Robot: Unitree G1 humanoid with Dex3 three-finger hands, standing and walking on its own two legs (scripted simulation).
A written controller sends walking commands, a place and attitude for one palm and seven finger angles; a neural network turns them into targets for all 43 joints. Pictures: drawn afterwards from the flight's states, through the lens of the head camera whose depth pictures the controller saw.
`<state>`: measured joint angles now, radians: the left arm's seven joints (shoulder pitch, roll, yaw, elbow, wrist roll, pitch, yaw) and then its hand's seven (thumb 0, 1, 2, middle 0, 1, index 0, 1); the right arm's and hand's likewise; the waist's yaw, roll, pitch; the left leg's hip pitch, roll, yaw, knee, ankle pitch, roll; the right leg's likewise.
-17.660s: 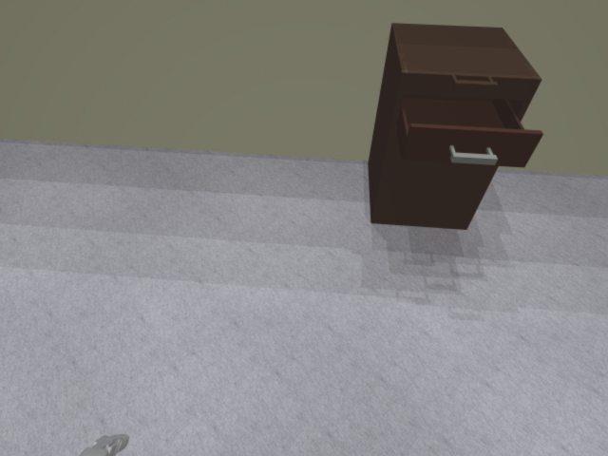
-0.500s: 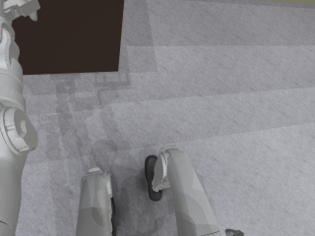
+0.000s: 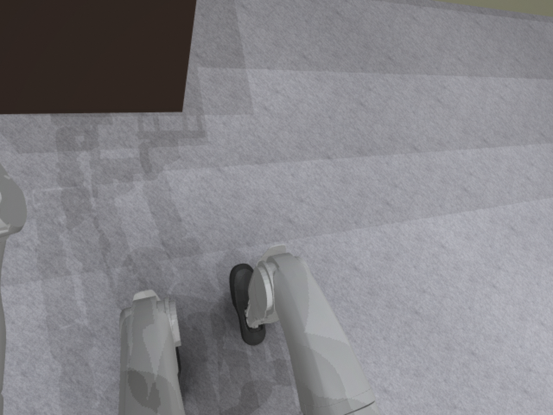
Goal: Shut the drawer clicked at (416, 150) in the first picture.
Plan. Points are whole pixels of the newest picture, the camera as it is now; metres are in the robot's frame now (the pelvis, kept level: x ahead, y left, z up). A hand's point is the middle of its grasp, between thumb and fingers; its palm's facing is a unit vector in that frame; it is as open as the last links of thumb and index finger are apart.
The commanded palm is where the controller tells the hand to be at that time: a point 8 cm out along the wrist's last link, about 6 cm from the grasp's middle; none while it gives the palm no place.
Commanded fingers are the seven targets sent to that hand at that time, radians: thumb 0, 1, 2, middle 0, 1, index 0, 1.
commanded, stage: pull the fist back off the drawer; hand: left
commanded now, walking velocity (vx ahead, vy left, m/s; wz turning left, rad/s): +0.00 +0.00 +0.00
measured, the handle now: out of the picture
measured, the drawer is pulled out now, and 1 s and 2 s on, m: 0.00 0.00 0.00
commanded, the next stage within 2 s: draw the hand back to the body in 0.44 s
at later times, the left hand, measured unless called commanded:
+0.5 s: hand out of the picture +0.62 +0.16 +0.05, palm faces -0.01 -1.00 -0.05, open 3.2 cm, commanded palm +0.60 +0.18 +0.06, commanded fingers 0.00 0.90 0.90 -1.40 -1.60 -1.40 -1.60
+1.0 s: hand out of the picture +0.47 +0.19 +0.20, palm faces +0.03 -1.00 -0.06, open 3.2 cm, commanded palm +0.44 +0.24 +0.21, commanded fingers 0.00 0.90 0.90 -1.40 -1.60 -1.40 -1.60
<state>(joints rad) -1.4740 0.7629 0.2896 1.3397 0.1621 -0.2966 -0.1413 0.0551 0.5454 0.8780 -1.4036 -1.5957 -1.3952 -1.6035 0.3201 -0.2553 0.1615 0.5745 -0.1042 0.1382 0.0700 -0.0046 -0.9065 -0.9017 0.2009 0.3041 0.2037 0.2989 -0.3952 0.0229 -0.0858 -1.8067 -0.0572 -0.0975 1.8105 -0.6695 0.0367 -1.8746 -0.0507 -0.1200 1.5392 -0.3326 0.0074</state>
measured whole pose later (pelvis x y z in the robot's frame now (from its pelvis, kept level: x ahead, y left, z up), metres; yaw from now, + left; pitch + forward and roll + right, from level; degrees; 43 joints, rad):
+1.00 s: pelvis +0.09 +0.00 +0.16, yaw +3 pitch +23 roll -3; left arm -0.28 0.31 0.20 0.38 -0.18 -0.27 -0.16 0.01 0.90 0.90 -1.40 -1.60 -1.40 -1.60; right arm 0.23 -0.26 0.04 0.47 0.03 0.03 0.02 0.00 -0.91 -0.90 0.20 0.30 0.20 0.30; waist -0.07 0.02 -0.19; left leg -0.97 -0.03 -0.06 1.19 -0.62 0.03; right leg -1.10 -0.01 -0.07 1.06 -0.37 0.00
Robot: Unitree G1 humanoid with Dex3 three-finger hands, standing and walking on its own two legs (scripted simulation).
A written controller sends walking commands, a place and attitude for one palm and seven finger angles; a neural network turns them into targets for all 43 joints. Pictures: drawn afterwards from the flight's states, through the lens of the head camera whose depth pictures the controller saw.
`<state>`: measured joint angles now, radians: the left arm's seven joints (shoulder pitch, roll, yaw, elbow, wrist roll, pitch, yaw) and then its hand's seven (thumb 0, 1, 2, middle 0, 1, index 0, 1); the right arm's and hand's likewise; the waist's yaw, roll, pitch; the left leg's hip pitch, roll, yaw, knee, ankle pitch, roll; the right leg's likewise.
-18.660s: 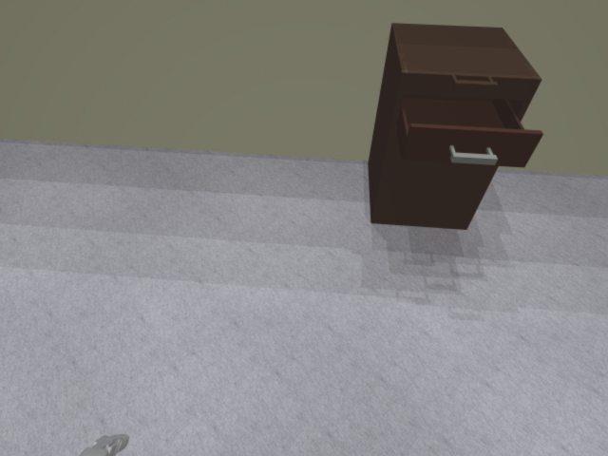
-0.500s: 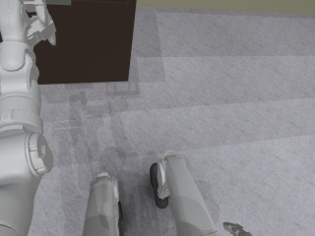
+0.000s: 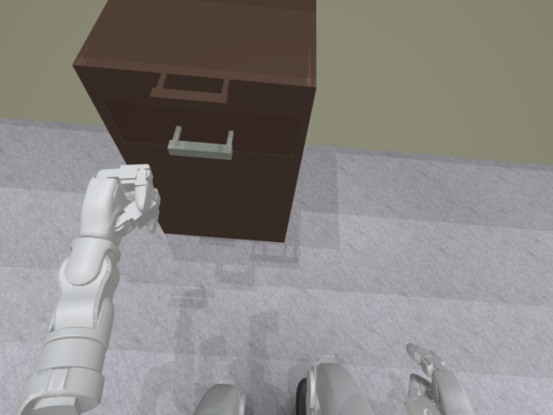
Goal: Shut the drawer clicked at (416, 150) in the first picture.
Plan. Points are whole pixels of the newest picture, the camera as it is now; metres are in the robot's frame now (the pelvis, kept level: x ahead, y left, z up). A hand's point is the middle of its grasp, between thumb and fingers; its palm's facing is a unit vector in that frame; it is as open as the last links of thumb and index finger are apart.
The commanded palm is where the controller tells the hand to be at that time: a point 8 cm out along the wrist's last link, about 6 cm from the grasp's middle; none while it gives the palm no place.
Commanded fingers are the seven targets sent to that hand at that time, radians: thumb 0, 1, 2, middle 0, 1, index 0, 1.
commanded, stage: draw the hand back to the body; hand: left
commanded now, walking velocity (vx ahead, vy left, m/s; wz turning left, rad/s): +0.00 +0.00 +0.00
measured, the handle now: (202, 141) +0.63 +0.16 -0.11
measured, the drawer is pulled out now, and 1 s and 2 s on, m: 0.00 0.00 0.00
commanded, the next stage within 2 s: step back with the hand held close in 0.92 s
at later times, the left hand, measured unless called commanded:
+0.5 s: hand (41, 229) +0.29 +0.22 +0.19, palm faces +0.25 -0.90 -0.35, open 3.2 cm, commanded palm +0.24 +0.26 +0.20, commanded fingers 0.00 0.90 0.90 -1.40 -1.60 -1.40 -1.60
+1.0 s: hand out of the picture +0.21 +0.23 +0.24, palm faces +0.41 -0.83 -0.38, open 3.2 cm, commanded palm +0.16 +0.27 +0.27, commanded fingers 0.00 0.90 0.90 -1.40 -1.60 -1.40 -1.60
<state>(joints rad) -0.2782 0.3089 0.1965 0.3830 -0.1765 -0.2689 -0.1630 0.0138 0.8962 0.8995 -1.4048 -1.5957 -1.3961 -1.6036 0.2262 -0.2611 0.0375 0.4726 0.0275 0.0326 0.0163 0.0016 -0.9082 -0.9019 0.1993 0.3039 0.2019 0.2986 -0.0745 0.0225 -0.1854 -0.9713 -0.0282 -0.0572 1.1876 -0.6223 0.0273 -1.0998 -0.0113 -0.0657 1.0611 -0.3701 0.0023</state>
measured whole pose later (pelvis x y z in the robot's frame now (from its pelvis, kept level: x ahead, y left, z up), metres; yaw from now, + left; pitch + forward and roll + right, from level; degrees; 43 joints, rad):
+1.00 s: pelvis +0.03 -0.01 +0.09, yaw +0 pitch -3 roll -1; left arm 0.51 0.32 0.28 -0.43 -0.05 -0.10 0.09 0.01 0.89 0.90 -1.41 -1.60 -1.40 -1.60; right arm 0.24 -0.21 0.03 0.60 0.00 -0.16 -0.08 0.01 -0.91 -0.90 0.20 0.30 0.20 0.30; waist 0.07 0.07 -0.01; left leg -0.05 -0.01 -0.04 0.48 -0.37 0.02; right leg -0.21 0.01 -0.04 0.46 -0.19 -0.01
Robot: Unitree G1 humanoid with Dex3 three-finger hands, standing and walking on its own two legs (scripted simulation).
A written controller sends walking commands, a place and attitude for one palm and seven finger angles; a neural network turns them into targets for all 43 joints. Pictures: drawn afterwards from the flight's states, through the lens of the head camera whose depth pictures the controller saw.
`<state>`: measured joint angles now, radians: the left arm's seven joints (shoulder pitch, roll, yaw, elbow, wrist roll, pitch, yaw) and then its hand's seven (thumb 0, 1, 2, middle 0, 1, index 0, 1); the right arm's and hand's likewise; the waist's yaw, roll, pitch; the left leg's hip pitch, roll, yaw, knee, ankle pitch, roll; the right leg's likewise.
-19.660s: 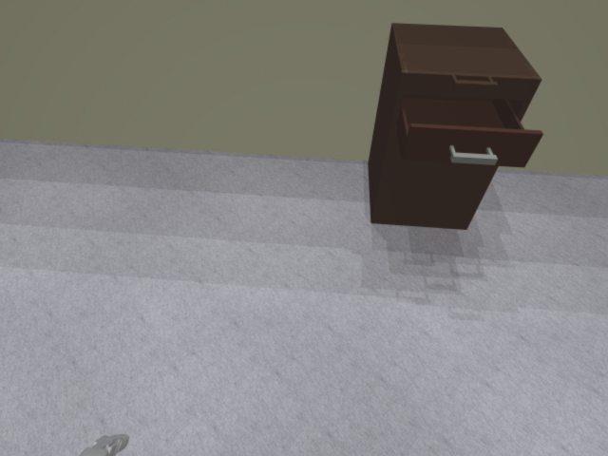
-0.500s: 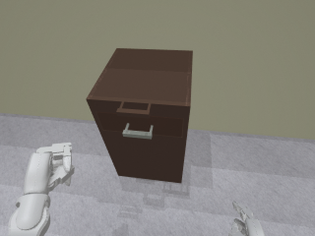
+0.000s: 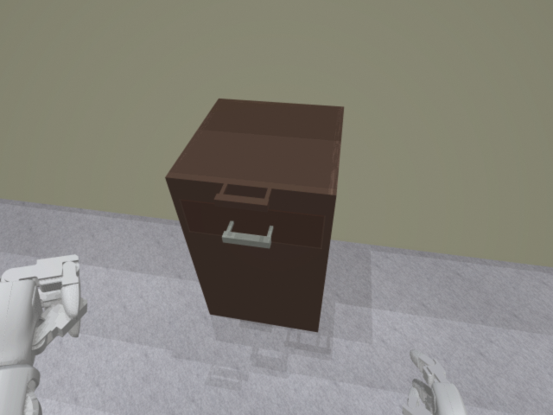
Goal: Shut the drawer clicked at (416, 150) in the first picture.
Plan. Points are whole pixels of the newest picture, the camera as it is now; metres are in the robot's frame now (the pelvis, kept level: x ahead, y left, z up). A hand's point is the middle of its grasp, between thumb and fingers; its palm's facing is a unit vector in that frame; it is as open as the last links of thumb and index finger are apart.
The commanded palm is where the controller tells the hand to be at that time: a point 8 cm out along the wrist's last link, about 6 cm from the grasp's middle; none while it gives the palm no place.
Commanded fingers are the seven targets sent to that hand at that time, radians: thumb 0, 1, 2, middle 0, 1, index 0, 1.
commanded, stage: step back with the hand held close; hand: left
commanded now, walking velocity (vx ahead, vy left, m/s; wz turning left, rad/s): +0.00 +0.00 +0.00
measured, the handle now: (248, 233) +0.60 +0.17 -0.20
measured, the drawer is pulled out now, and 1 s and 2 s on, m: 0.00 0.00 0.00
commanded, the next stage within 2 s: none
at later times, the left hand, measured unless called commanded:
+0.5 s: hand (42, 319) +0.15 +0.26 +0.17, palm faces +0.36 -0.78 -0.51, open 3.2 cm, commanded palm +0.10 +0.30 +0.18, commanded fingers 0.00 0.90 0.90 -1.40 -1.60 -1.40 -1.60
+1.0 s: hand (37, 343) +0.13 +0.25 +0.17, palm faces +0.37 -0.78 -0.50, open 3.2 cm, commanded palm +0.06 +0.29 +0.18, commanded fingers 0.00 0.90 0.90 -1.40 -1.60 -1.40 -1.60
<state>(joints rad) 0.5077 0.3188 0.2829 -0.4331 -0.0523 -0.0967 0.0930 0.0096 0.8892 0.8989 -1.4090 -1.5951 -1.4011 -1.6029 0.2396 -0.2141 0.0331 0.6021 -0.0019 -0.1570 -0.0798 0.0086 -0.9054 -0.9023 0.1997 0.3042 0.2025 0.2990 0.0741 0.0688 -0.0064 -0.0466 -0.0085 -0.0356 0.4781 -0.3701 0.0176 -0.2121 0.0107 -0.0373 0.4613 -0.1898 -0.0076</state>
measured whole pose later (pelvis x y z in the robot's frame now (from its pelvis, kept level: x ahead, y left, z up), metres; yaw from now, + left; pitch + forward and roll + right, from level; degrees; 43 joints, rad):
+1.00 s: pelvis -0.07 +0.02 -0.01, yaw -1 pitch +1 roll +0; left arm 0.56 0.39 0.42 -0.55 0.02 -0.30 0.13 0.01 0.88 0.90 -1.41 -1.59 -1.40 -1.60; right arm 0.24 -0.23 -0.02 0.55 -0.01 -0.08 -0.07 0.01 -0.90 -0.90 0.20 0.30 0.20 0.30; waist -0.01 -0.02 0.02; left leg -0.32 -0.05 0.01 0.63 -0.32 0.05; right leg -0.45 -0.03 0.01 0.52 -0.08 0.02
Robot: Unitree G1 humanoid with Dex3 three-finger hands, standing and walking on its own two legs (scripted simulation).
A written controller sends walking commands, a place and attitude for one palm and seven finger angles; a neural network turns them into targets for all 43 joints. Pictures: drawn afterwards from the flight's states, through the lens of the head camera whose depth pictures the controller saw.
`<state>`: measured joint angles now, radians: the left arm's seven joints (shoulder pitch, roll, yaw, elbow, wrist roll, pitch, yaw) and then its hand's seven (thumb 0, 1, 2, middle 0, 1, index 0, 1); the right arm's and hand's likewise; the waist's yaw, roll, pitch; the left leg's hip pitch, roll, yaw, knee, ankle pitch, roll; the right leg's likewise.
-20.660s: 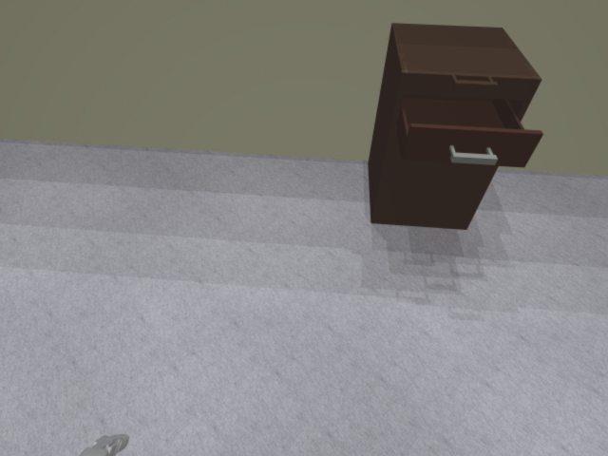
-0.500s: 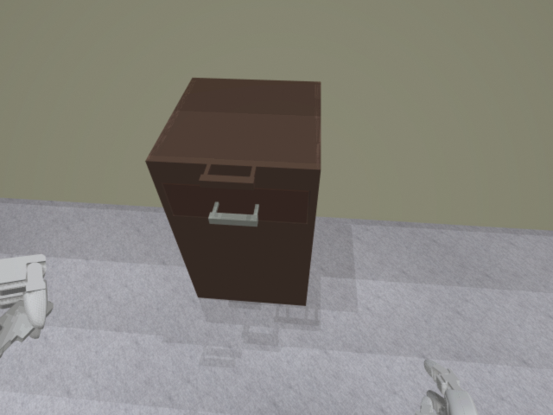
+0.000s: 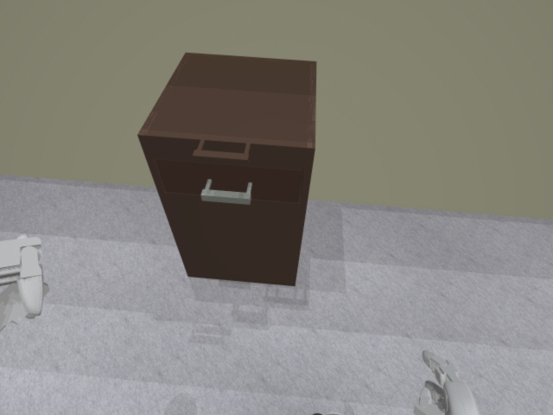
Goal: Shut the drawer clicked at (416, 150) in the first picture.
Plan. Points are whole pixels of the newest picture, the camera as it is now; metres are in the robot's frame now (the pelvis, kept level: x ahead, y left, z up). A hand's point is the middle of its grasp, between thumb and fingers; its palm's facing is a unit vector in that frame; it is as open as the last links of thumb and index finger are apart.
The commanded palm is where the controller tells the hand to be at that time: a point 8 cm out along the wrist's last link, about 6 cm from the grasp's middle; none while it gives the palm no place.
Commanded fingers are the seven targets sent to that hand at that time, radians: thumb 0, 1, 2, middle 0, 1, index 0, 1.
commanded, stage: step back with the hand held close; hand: left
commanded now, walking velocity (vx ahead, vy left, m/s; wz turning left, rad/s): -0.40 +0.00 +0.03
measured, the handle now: (227, 190) +0.68 +0.16 -0.18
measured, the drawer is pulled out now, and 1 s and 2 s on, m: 0.00 0.00 0.00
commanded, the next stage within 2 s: stop stepping back and stand still in 1.20 s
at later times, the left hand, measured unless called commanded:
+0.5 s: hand (34, 308) +0.18 +0.23 +0.19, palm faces +0.44 -0.73 -0.52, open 3.2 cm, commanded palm +0.11 +0.27 +0.19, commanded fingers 0.00 0.90 0.90 -1.40 -1.60 -1.40 -1.60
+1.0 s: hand (12, 378) +0.12 +0.23 +0.18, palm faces +0.36 -0.79 -0.50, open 3.2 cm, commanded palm +0.04 +0.28 +0.19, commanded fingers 0.00 0.90 0.90 -1.40 -1.60 -1.40 -1.60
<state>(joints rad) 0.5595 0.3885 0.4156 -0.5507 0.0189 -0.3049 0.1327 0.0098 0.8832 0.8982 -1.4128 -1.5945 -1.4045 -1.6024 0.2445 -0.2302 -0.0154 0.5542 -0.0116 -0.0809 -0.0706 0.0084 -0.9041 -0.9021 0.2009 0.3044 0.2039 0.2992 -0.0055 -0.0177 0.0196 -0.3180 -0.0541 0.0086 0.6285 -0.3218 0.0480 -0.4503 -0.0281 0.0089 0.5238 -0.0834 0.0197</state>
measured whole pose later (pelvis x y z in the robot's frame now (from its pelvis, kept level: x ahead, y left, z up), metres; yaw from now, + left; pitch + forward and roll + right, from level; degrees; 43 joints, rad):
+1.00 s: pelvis -0.07 -0.01 +0.00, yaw +3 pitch +2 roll -1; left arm 0.58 0.41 0.42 -0.62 0.00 -0.34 0.12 0.01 0.88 0.90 -1.41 -1.59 -1.40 -1.60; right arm 0.17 -0.21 -0.05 0.60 -0.01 -0.07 -0.06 0.01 -0.91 -0.90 0.20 0.30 0.20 0.30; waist -0.03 -0.03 0.05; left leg -0.49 -0.04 -0.02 0.63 -0.19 0.03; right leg -0.48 0.03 0.12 0.58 -0.15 0.04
